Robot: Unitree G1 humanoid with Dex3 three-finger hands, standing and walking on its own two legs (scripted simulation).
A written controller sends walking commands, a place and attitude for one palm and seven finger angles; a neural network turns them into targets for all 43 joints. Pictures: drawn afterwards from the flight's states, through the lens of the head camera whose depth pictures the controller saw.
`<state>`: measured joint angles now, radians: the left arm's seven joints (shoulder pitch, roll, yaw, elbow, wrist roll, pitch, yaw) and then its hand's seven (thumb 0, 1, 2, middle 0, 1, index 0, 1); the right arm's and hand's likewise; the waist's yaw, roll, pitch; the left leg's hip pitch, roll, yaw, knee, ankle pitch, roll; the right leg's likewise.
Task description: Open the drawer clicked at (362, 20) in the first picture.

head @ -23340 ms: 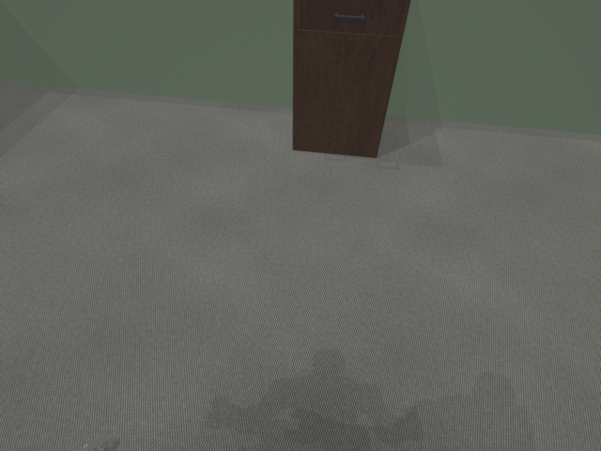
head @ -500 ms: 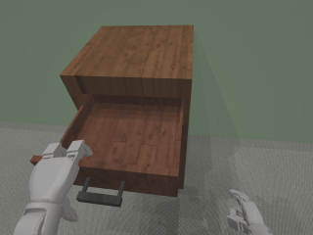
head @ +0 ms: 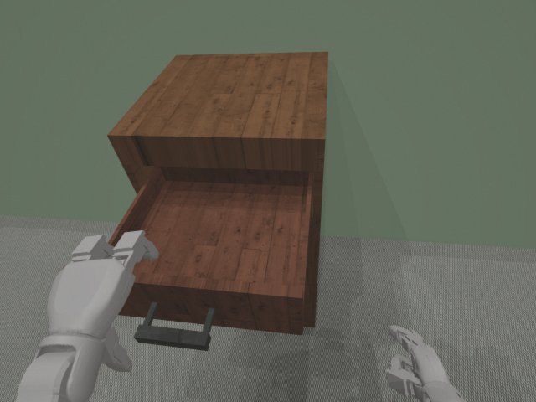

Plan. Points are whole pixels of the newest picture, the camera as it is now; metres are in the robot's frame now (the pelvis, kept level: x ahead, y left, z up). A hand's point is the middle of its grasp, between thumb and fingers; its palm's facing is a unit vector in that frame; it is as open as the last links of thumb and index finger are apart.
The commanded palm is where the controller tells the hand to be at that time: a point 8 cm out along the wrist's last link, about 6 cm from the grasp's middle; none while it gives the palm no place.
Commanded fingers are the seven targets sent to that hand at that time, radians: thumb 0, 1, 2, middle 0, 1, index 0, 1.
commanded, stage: draw the hand back to the body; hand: left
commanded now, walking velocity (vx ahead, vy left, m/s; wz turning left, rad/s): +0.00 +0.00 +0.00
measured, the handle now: (177, 324) +0.24 +0.22 -0.06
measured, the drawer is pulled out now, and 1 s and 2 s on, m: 0.30 0.30 0.30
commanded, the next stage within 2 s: step back with the hand held close in 1.38 s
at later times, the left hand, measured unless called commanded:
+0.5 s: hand (123, 302) +0.19 +0.22 +0.12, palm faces +0.29 -0.72 -0.63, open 13.7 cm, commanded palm +0.14 +0.25 +0.16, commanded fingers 0.00 -0.25 0.41 -0.28 -1.04 -0.28 -1.04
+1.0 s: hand (98, 277) +0.20 +0.24 +0.16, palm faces +0.41 -0.82 -0.41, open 10.2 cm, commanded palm +0.14 +0.28 +0.17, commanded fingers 0.00 0.62 0.78 -0.22 -0.48 -0.22 -0.48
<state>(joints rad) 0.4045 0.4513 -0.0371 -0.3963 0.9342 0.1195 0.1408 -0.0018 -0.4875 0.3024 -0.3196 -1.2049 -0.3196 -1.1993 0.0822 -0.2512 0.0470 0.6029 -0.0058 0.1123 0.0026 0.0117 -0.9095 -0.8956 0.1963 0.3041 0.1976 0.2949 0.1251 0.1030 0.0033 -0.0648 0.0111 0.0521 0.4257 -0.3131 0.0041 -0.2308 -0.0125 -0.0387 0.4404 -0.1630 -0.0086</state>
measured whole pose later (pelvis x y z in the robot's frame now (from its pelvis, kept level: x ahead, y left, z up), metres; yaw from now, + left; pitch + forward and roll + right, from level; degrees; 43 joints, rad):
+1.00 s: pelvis +0.02 +0.00 +0.00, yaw +2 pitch -4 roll -1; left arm 0.50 0.32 0.26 -0.48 -0.02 -0.15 0.11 0.00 0.28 0.64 -0.25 -0.70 -0.25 -0.69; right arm 0.19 -0.21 0.02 0.64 -0.02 -0.19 -0.07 0.01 -0.91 -0.90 0.20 0.30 0.20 0.30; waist 0.07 0.06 0.05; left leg 0.00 0.02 0.01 0.40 -0.32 0.00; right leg -0.14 -0.01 -0.08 0.39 -0.18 -0.01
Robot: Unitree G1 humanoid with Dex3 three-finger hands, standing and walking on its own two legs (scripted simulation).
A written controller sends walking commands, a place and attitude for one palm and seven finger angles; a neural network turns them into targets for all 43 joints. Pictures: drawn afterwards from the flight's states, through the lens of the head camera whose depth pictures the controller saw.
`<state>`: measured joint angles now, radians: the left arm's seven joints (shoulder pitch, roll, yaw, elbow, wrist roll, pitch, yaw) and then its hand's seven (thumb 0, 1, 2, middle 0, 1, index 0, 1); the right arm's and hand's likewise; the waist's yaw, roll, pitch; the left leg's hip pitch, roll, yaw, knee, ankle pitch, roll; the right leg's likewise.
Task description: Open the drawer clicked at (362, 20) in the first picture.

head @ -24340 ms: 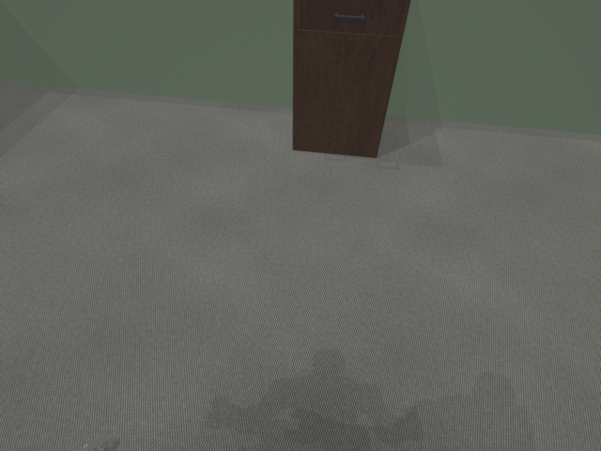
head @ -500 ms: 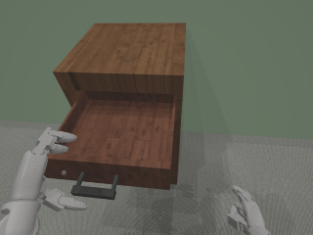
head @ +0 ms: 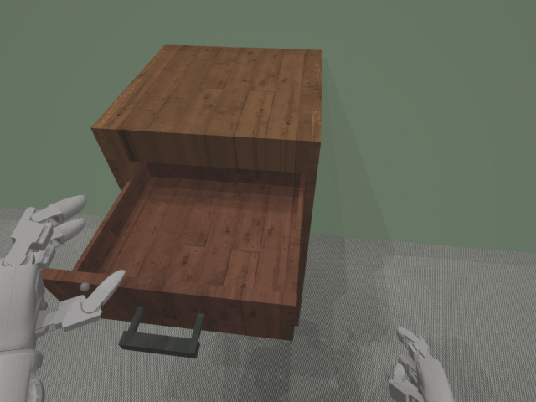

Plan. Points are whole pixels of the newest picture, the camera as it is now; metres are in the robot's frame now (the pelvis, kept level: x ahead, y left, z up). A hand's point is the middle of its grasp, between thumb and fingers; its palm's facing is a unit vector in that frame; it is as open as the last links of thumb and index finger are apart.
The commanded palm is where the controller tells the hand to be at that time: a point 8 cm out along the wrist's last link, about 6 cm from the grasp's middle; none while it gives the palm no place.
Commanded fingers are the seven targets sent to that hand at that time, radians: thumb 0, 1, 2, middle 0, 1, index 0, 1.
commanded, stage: draw the hand back to the body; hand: left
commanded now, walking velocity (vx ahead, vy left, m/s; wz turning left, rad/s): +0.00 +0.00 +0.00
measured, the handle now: (164, 330) +0.23 +0.21 -0.06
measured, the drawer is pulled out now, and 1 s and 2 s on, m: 0.30 0.30 0.30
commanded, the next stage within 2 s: step back with the hand held close in 0.38 s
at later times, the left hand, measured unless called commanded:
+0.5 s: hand (66, 292) +0.18 +0.25 +0.16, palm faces +0.42 -0.82 -0.39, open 7.5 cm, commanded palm +0.12 +0.29 +0.17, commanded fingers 0.00 0.90 0.90 -0.20 -0.30 -0.20 -0.30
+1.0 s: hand (43, 340) +0.13 +0.24 +0.16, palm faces +0.41 -0.79 -0.45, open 7.4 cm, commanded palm +0.07 +0.28 +0.17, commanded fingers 0.00 0.90 0.90 -0.20 -0.30 -0.20 -0.30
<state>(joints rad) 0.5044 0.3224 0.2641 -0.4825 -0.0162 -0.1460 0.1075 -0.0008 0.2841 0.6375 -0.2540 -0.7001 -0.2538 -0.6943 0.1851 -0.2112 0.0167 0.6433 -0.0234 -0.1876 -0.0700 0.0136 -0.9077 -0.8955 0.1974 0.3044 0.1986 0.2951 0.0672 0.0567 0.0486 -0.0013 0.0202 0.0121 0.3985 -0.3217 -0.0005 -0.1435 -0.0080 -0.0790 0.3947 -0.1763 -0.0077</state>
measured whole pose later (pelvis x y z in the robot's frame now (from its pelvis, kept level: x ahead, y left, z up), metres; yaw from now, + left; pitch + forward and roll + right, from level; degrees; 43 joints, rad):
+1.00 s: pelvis -0.06 +0.00 -0.02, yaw +1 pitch +0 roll +1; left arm 0.61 0.38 0.39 -0.61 -0.02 -0.23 0.16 0.01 0.89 0.90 -0.21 -0.31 -0.21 -0.30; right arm 0.22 -0.19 0.01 0.55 -0.01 -0.12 -0.08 0.01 -0.91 -0.90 0.20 0.30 0.20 0.30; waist 0.00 -0.04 0.04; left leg -0.29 -0.02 0.00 0.63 -0.33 0.01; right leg -0.41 -0.06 -0.08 0.59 -0.18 -0.01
